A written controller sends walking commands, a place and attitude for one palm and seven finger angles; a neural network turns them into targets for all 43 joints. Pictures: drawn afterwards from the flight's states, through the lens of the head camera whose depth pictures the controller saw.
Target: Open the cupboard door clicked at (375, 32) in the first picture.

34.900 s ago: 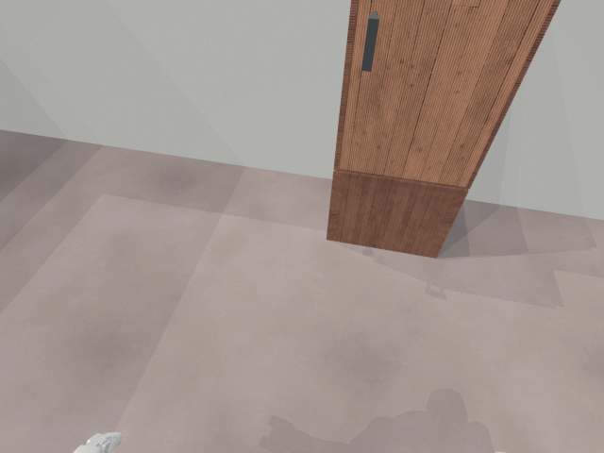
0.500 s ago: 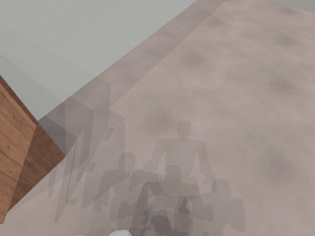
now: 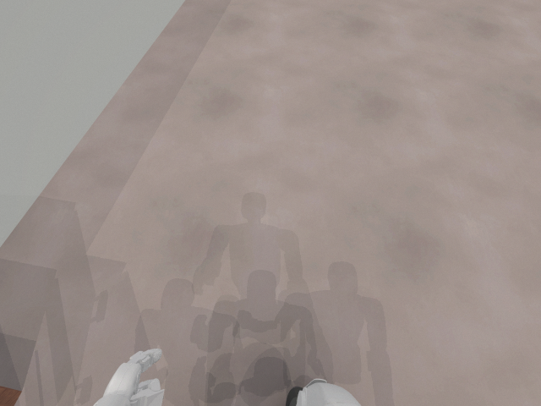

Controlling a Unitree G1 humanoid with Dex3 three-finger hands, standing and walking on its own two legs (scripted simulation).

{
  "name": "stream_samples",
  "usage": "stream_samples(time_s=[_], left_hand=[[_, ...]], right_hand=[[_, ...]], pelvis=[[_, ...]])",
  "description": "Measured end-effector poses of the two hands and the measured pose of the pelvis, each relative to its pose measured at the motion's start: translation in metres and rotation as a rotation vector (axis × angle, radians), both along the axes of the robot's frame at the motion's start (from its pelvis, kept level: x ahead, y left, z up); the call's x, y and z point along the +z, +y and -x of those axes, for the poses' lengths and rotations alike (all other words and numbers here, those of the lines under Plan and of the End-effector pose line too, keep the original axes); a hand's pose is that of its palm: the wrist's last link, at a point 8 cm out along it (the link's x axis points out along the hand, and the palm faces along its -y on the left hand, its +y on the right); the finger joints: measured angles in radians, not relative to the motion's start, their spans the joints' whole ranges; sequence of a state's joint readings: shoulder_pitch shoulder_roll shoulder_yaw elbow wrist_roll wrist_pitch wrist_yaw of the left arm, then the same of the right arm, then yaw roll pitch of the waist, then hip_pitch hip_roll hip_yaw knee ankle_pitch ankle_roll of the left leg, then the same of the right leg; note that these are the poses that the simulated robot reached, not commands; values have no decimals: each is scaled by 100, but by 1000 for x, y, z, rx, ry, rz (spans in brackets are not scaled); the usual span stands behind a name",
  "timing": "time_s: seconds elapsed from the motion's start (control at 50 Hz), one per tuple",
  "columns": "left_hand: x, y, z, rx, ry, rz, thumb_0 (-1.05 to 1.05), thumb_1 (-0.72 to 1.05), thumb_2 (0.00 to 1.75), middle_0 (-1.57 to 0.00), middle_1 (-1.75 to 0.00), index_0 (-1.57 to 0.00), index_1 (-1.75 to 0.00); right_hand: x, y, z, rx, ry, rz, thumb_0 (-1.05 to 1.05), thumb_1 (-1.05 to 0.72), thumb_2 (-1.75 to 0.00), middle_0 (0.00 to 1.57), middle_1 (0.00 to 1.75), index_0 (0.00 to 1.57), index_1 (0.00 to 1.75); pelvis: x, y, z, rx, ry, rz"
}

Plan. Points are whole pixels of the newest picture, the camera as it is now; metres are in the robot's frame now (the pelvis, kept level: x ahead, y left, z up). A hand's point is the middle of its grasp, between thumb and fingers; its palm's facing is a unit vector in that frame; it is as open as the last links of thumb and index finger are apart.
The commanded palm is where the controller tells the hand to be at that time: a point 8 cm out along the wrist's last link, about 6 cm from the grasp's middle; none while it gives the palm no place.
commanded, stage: walk to a spot facing it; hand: left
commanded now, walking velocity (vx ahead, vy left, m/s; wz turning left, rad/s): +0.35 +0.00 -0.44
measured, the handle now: out of the picture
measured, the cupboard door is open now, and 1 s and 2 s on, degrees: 39 39 39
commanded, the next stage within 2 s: turn to face it in 0.70 s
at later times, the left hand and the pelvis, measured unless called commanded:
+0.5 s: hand (198, 374) +0.18 +0.13 -0.14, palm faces -0.03 -0.98 -0.20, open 7.3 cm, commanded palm none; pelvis +0.25 -0.05 +0.02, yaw -10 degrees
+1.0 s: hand (256, 153) +0.68 +0.04 -0.14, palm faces -0.31 -0.92 -0.23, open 7.3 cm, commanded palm none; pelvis +0.52 -0.11 +0.02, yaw -15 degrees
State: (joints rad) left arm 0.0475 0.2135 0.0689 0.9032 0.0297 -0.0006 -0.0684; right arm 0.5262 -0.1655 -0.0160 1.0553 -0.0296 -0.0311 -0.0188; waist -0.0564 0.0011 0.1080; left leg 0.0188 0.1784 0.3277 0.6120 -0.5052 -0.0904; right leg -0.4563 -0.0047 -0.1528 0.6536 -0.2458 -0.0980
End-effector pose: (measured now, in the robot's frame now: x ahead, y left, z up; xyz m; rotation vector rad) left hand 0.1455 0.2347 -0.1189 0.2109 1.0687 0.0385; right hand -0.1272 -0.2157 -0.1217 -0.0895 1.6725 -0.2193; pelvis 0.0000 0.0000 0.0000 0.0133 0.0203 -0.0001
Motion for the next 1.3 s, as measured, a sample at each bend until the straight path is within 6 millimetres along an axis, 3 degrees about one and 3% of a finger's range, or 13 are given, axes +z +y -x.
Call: stream_samples(time_s=[0.06,0.2,0.3,0.48,0.56,0.64,0.84,0.94,1.02,1.06,1.12,1.2,1.3], left_hand=[[3,-15,-25,7,-24,-20,0,91,90,-20,-29,-20,-30],[20,-33,-29,22,135,-64,0,93,90,-20,-29,-21,-30],[26,-37,-33,58,221,-74,0,93,90,-20,-30,-21,-30],[12,-58,-37,133,440,-42,0,92,90,-20,-29,-20,-30],[1,-64,-57,133,559,-16,0,91,90,-20,-29,-20,-30],[-8,-64,-119,80,576,3,1,91,90,-20,-30,-20,-30],[5,-83,-385,-110,230,-10,1,94,90,-20,-29,-20,-30],[8,-115,-493,-214,126,-46,1,94,90,-20,-29,-20,-30],[5,-154,-559,-236,25,-47,1,93,90,-20,-29,-20,-30],[6,-169,-576,-226,-15,-35,0,92,90,-20,-29,-20,-30],[10,-183,-581,-183,-24,-10,0,92,90,-20,-29,-20,-30],[8,-191,-569,-117,29,24,0,91,90,-20,-29,-20,-30],[2,-169,-568,1,14,42,-3,94,90,-20,-30,-21,-30]], right_hand=[[-8,-14,-41,-34,-23,-11,0,-91,-90,20,30,20,30],[5,-51,-215,-11,-356,18,0,-91,-90,20,30,20,30],[13,-67,-321,19,-505,23,0,-91,-90,19,30,20,30],[16,-69,-481,70,-619,14,0,-91,-90,19,30,20,30],[12,-64,-542,73,-658,30,0,-91,-90,19,30,20,30],[11,-65,-554,14,-639,74,0,-91,-90,20,30,20,30],[22,-70,-474,-188,-232,115,-1,-93,-90,20,30,20,30],[23,-60,-452,-281,-66,61,0,-92,-90,19,30,20,30],[14,-57,-456,-319,56,-20,0,-91,-90,19,30,20,30],[9,-65,-472,-318,76,-44,0,-91,-90,20,30,20,30],[6,-87,-517,-278,25,-40,0,-91,-90,20,30,20,30],[5,-124,-600,-187,-133,-1,0,-91,-90,20,30,20,30],[13,-156,-706,-33,-322,63,0,-91,-90,19,30,20,30]], pelvis=[[1,-15,-23,-30,-18,-11],[28,-36,-83,-90,8,-28],[33,-43,-133,-124,17,-29],[21,-47,-239,-172,9,-20],[10,-45,-295,-186,2,-9],[7,-45,-344,-230,-9,1],[31,-63,-441,-299,-4,22],[26,-90,-487,-294,-2,23],[13,-120,-525,-255,-3,10],[11,-129,-536,-232,-5,10],[16,-137,-548,-191,-14,5],[24,-142,-563,-139,-9,2],[22,-138,-580,-67,-5,20]])
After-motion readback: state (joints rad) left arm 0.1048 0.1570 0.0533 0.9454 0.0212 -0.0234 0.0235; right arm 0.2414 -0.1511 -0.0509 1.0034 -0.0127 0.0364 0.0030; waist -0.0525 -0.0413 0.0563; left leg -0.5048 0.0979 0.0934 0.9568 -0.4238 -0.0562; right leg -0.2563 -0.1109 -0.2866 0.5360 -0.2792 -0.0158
